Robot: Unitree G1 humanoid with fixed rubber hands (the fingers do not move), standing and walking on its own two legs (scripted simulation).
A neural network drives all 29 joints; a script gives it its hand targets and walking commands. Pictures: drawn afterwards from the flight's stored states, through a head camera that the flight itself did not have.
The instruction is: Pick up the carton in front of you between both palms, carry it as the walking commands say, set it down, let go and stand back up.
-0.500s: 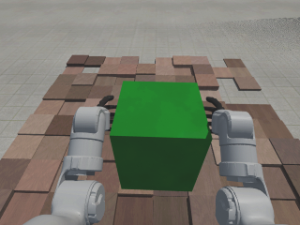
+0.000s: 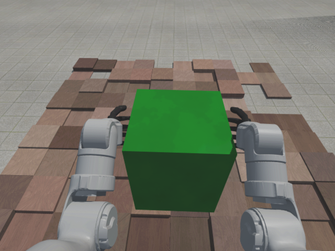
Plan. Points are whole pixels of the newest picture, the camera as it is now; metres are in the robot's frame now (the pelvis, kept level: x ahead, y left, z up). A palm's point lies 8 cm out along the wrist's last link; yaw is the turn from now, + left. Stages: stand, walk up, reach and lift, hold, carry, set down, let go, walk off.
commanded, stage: carry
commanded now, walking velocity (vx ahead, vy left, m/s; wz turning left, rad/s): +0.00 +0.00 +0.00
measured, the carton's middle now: (176, 152) +0.34 +0.00 +0.05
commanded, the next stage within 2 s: none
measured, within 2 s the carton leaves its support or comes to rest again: neither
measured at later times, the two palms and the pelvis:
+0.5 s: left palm (117, 102) +0.39 +0.14 +0.18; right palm (247, 108) +0.38 -0.16 +0.17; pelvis +0.03 +0.00 +0.00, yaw -1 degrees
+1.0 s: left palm (130, 76) +0.67 +0.17 +0.07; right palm (213, 81) +0.64 -0.13 +0.07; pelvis +0.30 +0.03 -0.01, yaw -3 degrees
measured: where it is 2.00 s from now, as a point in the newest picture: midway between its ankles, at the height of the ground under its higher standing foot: (163, 144)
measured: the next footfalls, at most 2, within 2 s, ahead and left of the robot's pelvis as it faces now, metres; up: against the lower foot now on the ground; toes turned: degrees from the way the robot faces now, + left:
left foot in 0.82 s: +0.23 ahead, +0.11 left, +0.02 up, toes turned +5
right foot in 1.18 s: +0.67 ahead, -0.06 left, +0.00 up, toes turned -7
